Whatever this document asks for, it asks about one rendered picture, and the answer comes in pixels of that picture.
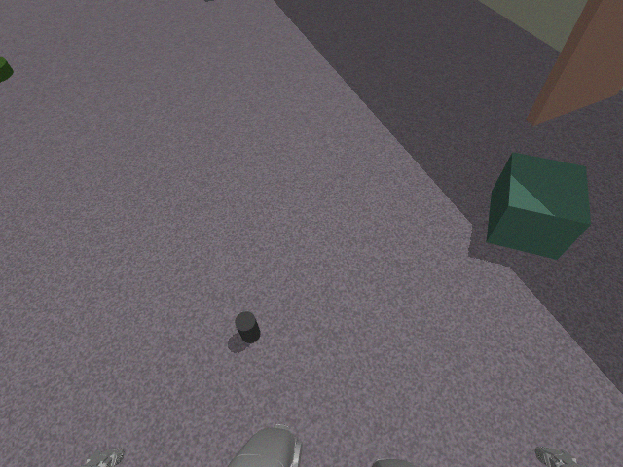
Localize right robot hand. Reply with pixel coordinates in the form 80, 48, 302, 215
535, 447, 586, 467

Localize left robot hand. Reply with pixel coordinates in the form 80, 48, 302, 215
80, 448, 125, 467

